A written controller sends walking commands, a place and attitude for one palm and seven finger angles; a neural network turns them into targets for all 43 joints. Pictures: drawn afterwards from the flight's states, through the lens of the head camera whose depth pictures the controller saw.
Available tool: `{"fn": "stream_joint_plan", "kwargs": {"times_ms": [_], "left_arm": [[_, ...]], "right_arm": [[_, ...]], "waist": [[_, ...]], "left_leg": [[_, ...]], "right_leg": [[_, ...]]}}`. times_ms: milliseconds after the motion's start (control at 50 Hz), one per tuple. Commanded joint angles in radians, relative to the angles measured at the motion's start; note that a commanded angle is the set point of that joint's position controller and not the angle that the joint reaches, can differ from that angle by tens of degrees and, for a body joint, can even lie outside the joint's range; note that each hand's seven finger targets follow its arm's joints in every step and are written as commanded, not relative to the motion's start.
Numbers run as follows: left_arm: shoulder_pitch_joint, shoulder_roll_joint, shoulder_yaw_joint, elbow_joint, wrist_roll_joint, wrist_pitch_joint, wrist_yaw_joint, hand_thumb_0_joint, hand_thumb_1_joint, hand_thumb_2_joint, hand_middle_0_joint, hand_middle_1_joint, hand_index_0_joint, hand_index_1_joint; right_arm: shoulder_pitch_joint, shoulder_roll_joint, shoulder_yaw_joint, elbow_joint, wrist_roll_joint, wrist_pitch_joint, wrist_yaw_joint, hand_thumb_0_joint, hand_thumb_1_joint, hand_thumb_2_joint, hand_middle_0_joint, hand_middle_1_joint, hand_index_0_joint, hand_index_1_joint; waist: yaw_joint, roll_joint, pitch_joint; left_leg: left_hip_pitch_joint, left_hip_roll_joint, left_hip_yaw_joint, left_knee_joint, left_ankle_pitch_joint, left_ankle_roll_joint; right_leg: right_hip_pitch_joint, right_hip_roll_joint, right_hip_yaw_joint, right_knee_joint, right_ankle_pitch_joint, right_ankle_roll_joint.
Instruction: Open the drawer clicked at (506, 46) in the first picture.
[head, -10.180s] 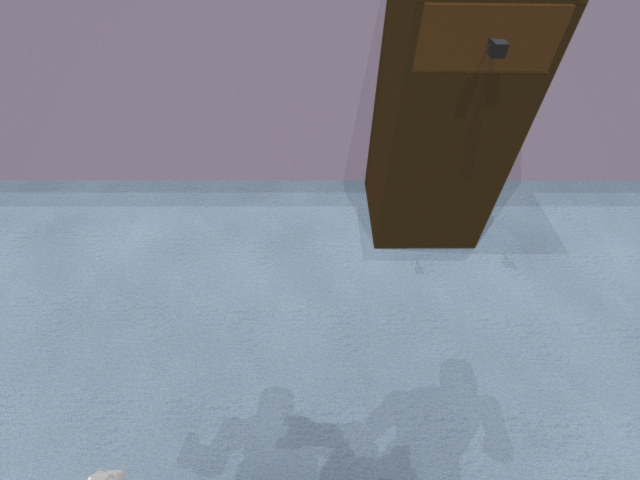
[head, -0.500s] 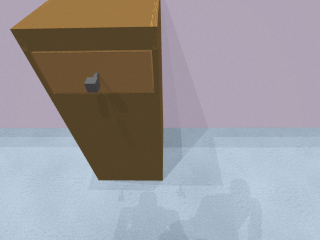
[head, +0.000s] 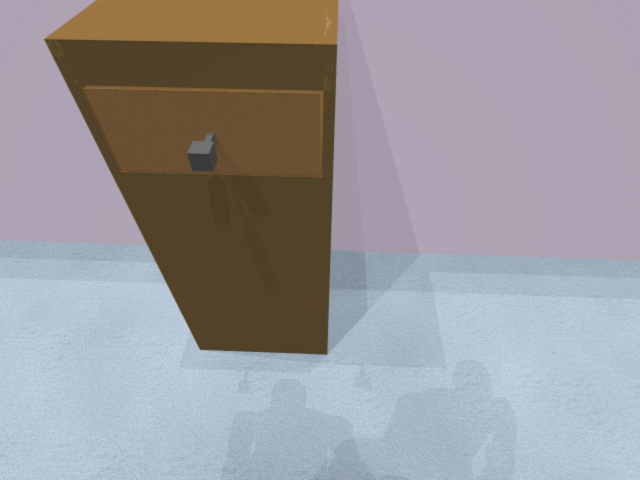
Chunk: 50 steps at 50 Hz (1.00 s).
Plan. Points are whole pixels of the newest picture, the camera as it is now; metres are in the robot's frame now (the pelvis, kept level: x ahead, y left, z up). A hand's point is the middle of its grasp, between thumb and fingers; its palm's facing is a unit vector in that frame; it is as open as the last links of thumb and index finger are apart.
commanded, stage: look again from close up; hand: left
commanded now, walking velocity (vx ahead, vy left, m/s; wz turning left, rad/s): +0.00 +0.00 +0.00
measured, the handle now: (205, 149) +0.60 +0.23 +0.09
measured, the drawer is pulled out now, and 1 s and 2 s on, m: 0.00 0.00 0.00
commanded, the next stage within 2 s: shuffle to correct the standing spot in 0.36 s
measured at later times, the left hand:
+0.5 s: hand out of the picture -0.01 +0.21 -0.17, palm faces +0.02 -0.98 -0.20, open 7.4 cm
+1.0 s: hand out of the picture +0.05 +0.19 -0.18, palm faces +0.05 -0.99 -0.16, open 7.4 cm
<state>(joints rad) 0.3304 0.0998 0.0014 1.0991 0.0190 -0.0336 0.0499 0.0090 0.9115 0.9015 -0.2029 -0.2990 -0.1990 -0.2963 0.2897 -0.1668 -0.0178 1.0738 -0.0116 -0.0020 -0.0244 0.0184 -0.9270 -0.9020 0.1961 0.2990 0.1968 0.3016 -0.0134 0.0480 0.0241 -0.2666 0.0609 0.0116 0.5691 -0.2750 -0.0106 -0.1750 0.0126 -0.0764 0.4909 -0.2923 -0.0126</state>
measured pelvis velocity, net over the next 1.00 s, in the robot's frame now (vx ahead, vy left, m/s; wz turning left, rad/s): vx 0.09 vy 0.02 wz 0.01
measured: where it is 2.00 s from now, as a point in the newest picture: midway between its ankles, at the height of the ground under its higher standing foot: outside the picture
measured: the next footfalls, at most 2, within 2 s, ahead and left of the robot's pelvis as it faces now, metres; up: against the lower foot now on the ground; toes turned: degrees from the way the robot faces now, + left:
right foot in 1.16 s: +0.19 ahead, -0.11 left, +0.00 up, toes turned -5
left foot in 1.56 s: +0.09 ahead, +0.13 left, +0.00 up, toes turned +5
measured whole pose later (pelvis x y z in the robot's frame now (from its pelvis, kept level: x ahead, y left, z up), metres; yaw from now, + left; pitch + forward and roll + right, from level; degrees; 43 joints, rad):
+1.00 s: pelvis +0.09 +0.02 +0.00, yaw +1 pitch +1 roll +0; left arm 0.34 0.14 0.03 1.12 0.02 0.00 0.02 0.01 0.91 0.90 -0.20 -0.30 -0.20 -0.30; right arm 0.33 -0.12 0.01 1.07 -0.03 -0.08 -0.05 0.00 -0.91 -0.90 0.20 0.30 0.20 0.30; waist -0.01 -0.02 0.04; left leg -0.17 0.00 0.11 0.52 -0.36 0.05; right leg -0.40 -0.05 -0.07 1.01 -0.46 -0.01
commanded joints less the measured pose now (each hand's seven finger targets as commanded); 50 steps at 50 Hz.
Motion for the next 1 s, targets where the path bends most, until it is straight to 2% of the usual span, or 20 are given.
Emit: {"fn": "stream_joint_plan", "kwargs": {"times_ms": [0, 20, 100, 200, 440, 540, 600, 640, 660, 700, 720, 760, 800, 820, 840, 860, 880, 900, 960, 980], "left_arm": [[0.017, 0.133, 0.022, -0.072, 0.000, -0.003, 0.004, 0.000, 0.900, 0.900, -0.200, -0.300, -0.200, -0.300], [0.028, 0.131, 0.019, -0.067, 0.000, 0.006, 0.001, 0.000, 0.900, 0.900, -0.200, -0.300, -0.200, -0.300], [0.041, 0.136, 0.014, -0.067, 0.003, 0.018, -0.008, 0.000, 0.900, 0.900, -0.200, -0.300, -0.200, -0.300], [0.042, 0.148, 0.012, -0.077, 0.003, 0.024, -0.014, 0.000, 0.900, 0.900, -0.200, -0.300, -0.200, -0.300], [0.044, 0.163, 0.008, -0.048, -0.001, 0.016, -0.016, 0.000, 0.900, 0.900, -0.200, -0.300, -0.200, -0.300], [0.061, 0.144, 0.012, -0.039, 0.014, 0.023, -0.030, 0.000, 0.900, 0.900, -0.200, -0.300, -0.200, -0.300], [0.095, 0.143, 0.016, -0.034, 0.015, 0.015, -0.038, 0.000, 0.900, 0.900, -0.200, -0.300, -0.200, -0.300], [0.123, 0.146, 0.022, -0.027, 0.013, 0.006, -0.039, 0.000, 0.900, 0.900, -0.200, -0.300, -0.200, -0.300], [0.142, 0.154, 0.028, -0.021, 0.011, 0.001, -0.037, 0.000, 0.900, 0.900, -0.200, -0.300, -0.200, -0.300], [0.184, 0.194, 0.043, -0.008, 0.007, -0.005, -0.029, 0.000, 0.900, 0.900, -0.200, -0.300, -0.200, -0.300], [0.205, 0.206, 0.051, -0.004, 0.006, -0.010, -0.024, 0.000, 0.900, 0.900, -0.200, -0.300, -0.200, -0.300], [0.203, 0.200, 0.054, 0.002, 0.011, -0.018, -0.021, 0.000, 0.900, 0.900, -0.200, -0.300, -0.200, -0.300], [0.140, 0.176, 0.050, -0.007, 0.010, -0.014, -0.024, 0.000, 0.900, 0.900, -0.200, -0.300, -0.200, -0.300], [0.114, 0.139, 0.044, -0.018, 0.005, -0.012, -0.029, 0.000, 0.900, 0.900, -0.200, -0.300, -0.200, -0.300], [0.067, 0.101, 0.034, -0.046, 0.005, -0.013, -0.031, 0.000, 0.900, 0.900, -0.200, -0.300, -0.200, -0.300], [-0.008, 0.116, 0.034, -0.075, 0.005, -0.020, -0.027, 0.000, 0.900, 0.900, -0.200, -0.300, -0.200, -0.300], [-0.056, 0.119, 0.039, -0.085, 0.002, -0.021, -0.026, 0.000, 0.900, 0.900, -0.200, -0.300, -0.200, -0.300], [-0.066, 0.108, 0.036, -0.081, 0.002, -0.021, -0.027, 0.000, 0.900, 0.900, -0.200, -0.300, -0.200, -0.300], [0.007, 0.047, 0.027, -0.053, -0.007, 0.015, -0.025, 0.000, 0.900, 0.900, -0.200, -0.300, -0.200, -0.300], [0.018, 0.050, 0.025, -0.051, -0.006, 0.023, -0.022, 0.000, 0.900, 0.900, -0.200, -0.300, -0.200, -0.300]], "right_arm": [[0.075, -0.060, 0.001, -0.056, -0.006, -0.030, 0.003, 0.000, -0.900, -0.900, 0.200, 0.300, 0.200, 0.300], [0.059, -0.071, 0.002, -0.057, -0.007, -0.031, 0.002, 0.000, -0.900, -0.900, 0.200, 0.300, 0.200, 0.300], [0.031, -0.091, 0.003, -0.076, -0.005, -0.026, -0.002, 0.000, -0.900, -0.900, 0.200, 0.300, 0.200, 0.300], [0.022, -0.112, 0.003, -0.077, -0.007, -0.026, 0.000, 0.000, -0.900, -0.900, 0.200, 0.300, 0.200, 0.300], [0.033, -0.113, 0.011, -0.034, -0.001, -0.036, -0.002, 0.000, -0.900, -0.900, 0.200, 0.300, 0.200, 0.300], [0.046, -0.133, -0.004, -0.019, -0.009, -0.018, 0.004, 0.000, -0.900, -0.900, 0.200, 0.300, 0.200, 0.300], [0.037, -0.126, -0.010, -0.031, -0.010, -0.017, 0.008, 0.000, -0.900, -0.900, 0.200, 0.300, 0.200, 0.300], [0.027, -0.108, -0.010, -0.040, -0.010, -0.023, 0.010, 0.000, -0.900, -0.900, 0.200, 0.300, 0.200, 0.300], [0.019, -0.092, -0.008, -0.047, -0.009, -0.028, 0.011, 0.000, -0.900, -0.900, 0.200, 0.300, 0.200, 0.300], [0.007, -0.053, -0.001, -0.064, -0.009, -0.034, 0.016, 0.000, -0.900, -0.900, 0.200, 0.300, 0.200, 0.300], [-0.011, -0.045, 0.000, -0.073, -0.011, -0.039, 0.018, 0.000, -0.900, -0.900, 0.200, 0.300, 0.200, 0.300], [-0.036, -0.031, 0.001, -0.081, -0.009, -0.050, 0.022, 0.000, -0.900, -0.900, 0.200, 0.300, 0.200, 0.300], [0.066, -0.024, 0.001, -0.035, -0.006, -0.058, 0.022, 0.000, -0.900, -0.900, 0.200, 0.300, 0.200, 0.300], [0.173, -0.073, -0.007, 0.008, -0.011, -0.064, 0.014, 0.000, -0.900, -0.900, 0.200, 0.300, 0.200, 0.300], [0.308, -0.152, -0.025, 0.053, -0.021, -0.069, 0.003, 0.000, -0.900, -0.900, 0.200, 0.300, 0.200, 0.300], [0.371, -0.152, -0.020, 0.078, -0.022, -0.066, -0.013, 0.000, -0.900, -0.900, 0.200, 0.300, 0.200, 0.300], [0.338, -0.125, -0.009, 0.066, -0.019, -0.065, -0.023, 0.000, -0.900, -0.900, 0.200, 0.300, 0.200, 0.300], [0.268, -0.091, -0.001, 0.046, -0.019, -0.066, -0.025, 0.000, -0.900, -0.900, 0.200, 0.300, 0.200, 0.300], [0.102, -0.081, 0.012, 0.003, -0.011, -0.066, -0.034, 0.000, -0.900, -0.900, 0.200, 0.300, 0.200, 0.300], [0.086, -0.084, 0.010, -0.004, -0.008, -0.061, -0.033, 0.000, -0.900, -0.900, 0.200, 0.300, 0.200, 0.300]], "waist": [[-0.001, 0.006, 0.041], [0.011, 0.077, 0.049], [0.020, -0.025, 0.099], [0.025, -0.004, 0.080], [0.021, -0.037, 0.015], [0.017, 0.030, 0.106], [0.031, 0.000, 0.123], [0.039, -0.047, 0.126], [0.045, -0.116, 0.124], [0.047, -0.252, 0.105], [0.055, -0.274, 0.098], [0.047, -0.216, 0.101], [-0.015, -0.145, 0.069], [-0.054, 0.008, 0.039], [-0.094, 0.254, 0.004], [-0.110, 0.266, 0.028], [-0.093, 0.127, 0.067], [-0.058, 0.025, 0.085], [0.024, 0.090, 0.043], [0.025, 0.092, 0.031]], "left_leg": [[0.016, 0.052, -0.056, -0.106, 0.180, 0.042], [-0.017, 0.061, -0.085, -0.134, 0.188, 0.053], [-0.081, 0.052, -0.106, -0.200, 0.013, 0.063], [-0.078, 0.054, -0.129, -0.261, -0.078, 0.070], [0.021, 0.042, -0.082, -0.205, 0.156, 0.065], [-0.055, 0.079, -0.156, -0.307, -0.304, 0.098], [-0.100, 0.077, -0.159, -0.281, -0.348, 0.113], [-0.137, 0.036, -0.107, -0.194, -0.288, 0.100], [-0.161, 0.003, -0.059, -0.115, -0.223, 0.088], [-0.246, -0.062, 0.064, 0.073, -0.139, 0.062], [-0.266, -0.056, 0.087, 0.144, -0.131, 0.058], [-0.248, -0.038, 0.087, 0.134, -0.161, 0.058], [-0.006, -0.036, 0.102, -0.041, -0.032, 0.070], [0.161, 0.038, -0.022, -0.108, 0.121, 0.105], [0.313, 0.225, -0.298, -0.208, 0.318, 0.195], [0.379, 0.313, -0.413, -0.244, 0.579, 0.264], [0.332, 0.339, -0.371, -0.210, 0.757, 0.302], [0.285, 0.321, -0.298, -0.190, 0.882, 0.292], [0.138, 0.200, -0.056, -0.207, 0.955, 0.198], [0.133, 0.177, -0.031, -0.205, 0.943, 0.183]], "right_leg": [[-0.090, -0.100, 0.079, -0.047, 0.081, -0.036], [-0.066, -0.085, 0.065, -0.036, 0.035, -0.025], [-0.054, -0.081, 0.061, -0.054, -0.007, -0.016], [-0.037, -0.085, 0.050, -0.053, -0.001, -0.009], [-0.014, -0.114, 0.061, -0.077, 0.094, 0.001], [-0.093, -0.068, 0.012, 0.001, -0.150, -0.018], [-0.086, -0.071, 0.036, -0.006, -0.184, -0.032], [-0.062, -0.099, 0.104, -0.053, -0.210, -0.051], [-0.037, -0.131, 0.159, -0.096, -0.216, -0.067], [0.051, -0.227, 0.283, -0.177, -0.183, -0.116], [0.067, -0.281, 0.330, -0.199, -0.111, -0.142], [0.069, -0.299, 0.292, -0.164, 0.082, -0.167], [-0.053, -0.209, 0.133, -0.034, 0.138, -0.113], [-0.174, -0.112, 0.037, 0.152, 0.134, -0.068], [-0.364, -0.017, -0.073, 0.431, -0.095, -0.019], [-0.512, -0.011, -0.004, 0.618, -0.305, -0.027], [-0.538, -0.062, 0.047, 0.696, -0.273, -0.032], [-0.520, -0.092, 0.066, 0.675, -0.241, -0.026], [-0.284, -0.096, 0.051, 0.424, -0.107, 0.011], [-0.236, -0.079, 0.026, 0.350, -0.057, 0.014]]}}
